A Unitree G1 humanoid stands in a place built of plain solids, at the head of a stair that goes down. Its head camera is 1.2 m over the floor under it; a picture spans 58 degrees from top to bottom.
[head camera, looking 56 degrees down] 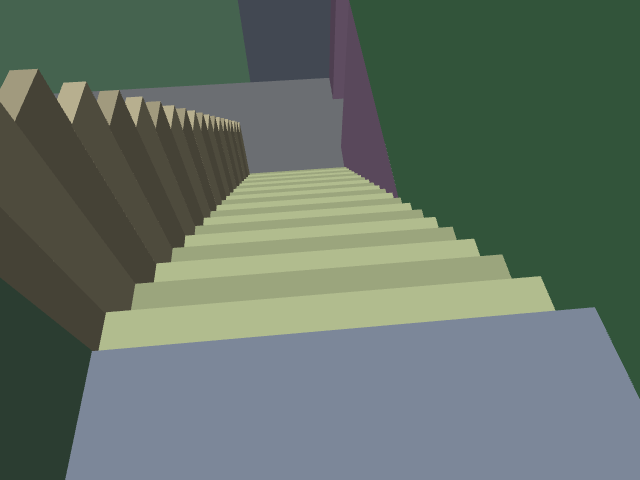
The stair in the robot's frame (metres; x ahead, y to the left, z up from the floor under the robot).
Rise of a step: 0.20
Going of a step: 0.22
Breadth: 1.57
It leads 5 degrees to the left of straight ahead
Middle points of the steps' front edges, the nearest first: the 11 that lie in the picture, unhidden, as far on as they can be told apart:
0.49 -0.05 0.00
0.71 -0.03 -0.20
0.93 -0.01 -0.40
1.15 0.01 -0.60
1.37 0.03 -0.80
1.59 0.05 -1.00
1.81 0.07 -1.20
2.03 0.09 -1.40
2.25 0.11 -1.60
2.47 0.13 -1.80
2.69 0.15 -2.00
